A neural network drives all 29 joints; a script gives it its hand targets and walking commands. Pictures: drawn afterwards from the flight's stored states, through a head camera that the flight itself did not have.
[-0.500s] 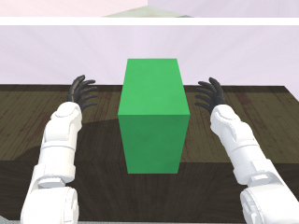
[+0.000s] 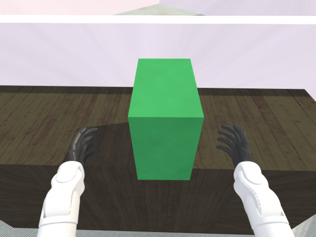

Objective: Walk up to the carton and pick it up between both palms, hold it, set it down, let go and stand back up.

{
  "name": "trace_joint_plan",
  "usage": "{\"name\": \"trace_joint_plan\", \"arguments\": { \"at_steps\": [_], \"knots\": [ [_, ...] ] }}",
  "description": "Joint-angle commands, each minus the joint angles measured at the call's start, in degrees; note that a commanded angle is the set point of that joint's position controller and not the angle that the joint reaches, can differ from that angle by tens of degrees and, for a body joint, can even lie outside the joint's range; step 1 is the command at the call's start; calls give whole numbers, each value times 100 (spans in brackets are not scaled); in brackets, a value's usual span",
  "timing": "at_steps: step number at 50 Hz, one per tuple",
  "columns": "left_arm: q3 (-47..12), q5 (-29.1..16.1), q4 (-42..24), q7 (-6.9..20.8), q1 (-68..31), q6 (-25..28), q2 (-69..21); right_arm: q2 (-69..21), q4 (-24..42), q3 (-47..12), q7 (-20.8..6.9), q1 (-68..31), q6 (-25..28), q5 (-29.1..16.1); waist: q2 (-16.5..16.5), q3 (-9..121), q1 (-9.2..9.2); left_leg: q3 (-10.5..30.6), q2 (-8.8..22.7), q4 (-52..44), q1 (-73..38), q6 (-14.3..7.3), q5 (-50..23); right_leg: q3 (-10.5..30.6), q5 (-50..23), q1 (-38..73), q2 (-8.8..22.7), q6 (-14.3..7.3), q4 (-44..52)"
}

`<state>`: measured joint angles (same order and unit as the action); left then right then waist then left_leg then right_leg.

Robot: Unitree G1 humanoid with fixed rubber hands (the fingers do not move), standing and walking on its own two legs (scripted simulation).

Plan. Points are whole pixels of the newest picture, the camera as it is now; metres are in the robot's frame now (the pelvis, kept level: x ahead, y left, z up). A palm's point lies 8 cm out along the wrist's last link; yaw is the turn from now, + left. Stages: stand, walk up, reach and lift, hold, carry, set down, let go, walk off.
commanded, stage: set down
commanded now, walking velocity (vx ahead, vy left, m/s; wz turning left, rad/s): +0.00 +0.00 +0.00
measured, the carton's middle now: (164, 119) +0.46 +0.00 +0.06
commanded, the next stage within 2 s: let go in 1.92 s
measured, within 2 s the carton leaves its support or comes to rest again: neither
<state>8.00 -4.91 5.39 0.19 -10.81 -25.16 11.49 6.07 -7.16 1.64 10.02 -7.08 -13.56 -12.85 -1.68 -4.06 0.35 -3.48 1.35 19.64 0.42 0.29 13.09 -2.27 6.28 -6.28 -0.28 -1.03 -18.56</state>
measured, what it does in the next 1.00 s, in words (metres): stands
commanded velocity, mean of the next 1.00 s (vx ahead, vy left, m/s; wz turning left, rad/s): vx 0.00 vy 0.00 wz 0.00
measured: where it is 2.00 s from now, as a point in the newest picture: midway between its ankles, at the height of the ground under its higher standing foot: outside the picture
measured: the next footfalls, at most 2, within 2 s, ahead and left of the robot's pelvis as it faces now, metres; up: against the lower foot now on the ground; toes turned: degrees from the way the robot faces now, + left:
none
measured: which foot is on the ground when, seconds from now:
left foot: down 0.00-1.00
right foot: down 0.00-1.00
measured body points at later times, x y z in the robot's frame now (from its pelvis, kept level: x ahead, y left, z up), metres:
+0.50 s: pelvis +0.02 +0.00 +0.00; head +0.02 +0.01 +0.45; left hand +0.25 +0.24 +0.02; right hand +0.26 -0.19 +0.02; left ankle -0.02 +0.12 -0.75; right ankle +0.05 -0.11 -0.75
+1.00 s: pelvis +0.02 -0.01 +0.00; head +0.03 +0.00 +0.45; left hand +0.21 +0.22 -0.03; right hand +0.22 -0.20 -0.02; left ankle -0.02 +0.12 -0.75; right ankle +0.05 -0.11 -0.75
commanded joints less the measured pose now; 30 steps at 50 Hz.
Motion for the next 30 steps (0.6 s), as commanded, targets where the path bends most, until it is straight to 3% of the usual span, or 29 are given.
{"name": "trace_joint_plan", "arguments": {
  "at_steps": [1, 13, 19, 30],
  "knots": [
    [36, -48, -960, 42, -713, 345, 457, 444, 820, 136, -52, -664, 333, 131, 243, 966, -53, -12, -110, -467, 931, 83, -846, 315, -65, 1277, -64, -1, 117],
    [-139, -234, -1149, 0, 572, 1352, 533, 398, 1211, 80, -393, 618, 936, 288, 392, 824, 107, 74, -53, -496, 979, 141, -1078, 331, -82, 1186, -40, -97, 146],
    [-228, -244, -888, 39, 1363, 1862, 563, 387, 1037, -3, -478, 1344, 1232, 392, 366, 632, 183, 96, -35, -462, 908, 197, -1415, 355, -240, 1185, -25, -99, 165],
    [-501, -303, -645, 17, 2398, 2616, 673, 354, 849, -13, -601, 2357, 1709, 519, 374, 456, 151, 173, -10, -351, 871, 245, -1686, 368, -435, 1089, 1, -133, 188]
  ]
}}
